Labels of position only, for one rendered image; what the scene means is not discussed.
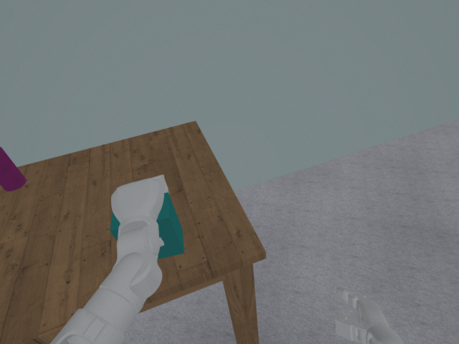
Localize right robot forearm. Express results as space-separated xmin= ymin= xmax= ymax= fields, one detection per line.
xmin=366 ymin=325 xmax=408 ymax=344

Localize right robot hand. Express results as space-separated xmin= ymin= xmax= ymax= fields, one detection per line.
xmin=335 ymin=287 xmax=389 ymax=344

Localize left robot hand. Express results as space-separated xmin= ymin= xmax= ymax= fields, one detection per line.
xmin=111 ymin=174 xmax=169 ymax=247

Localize left robot forearm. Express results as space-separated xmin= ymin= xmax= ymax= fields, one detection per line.
xmin=50 ymin=216 xmax=162 ymax=344

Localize sponge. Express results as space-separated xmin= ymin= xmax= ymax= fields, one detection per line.
xmin=110 ymin=192 xmax=184 ymax=259

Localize table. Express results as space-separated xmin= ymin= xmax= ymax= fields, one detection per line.
xmin=0 ymin=121 xmax=266 ymax=344

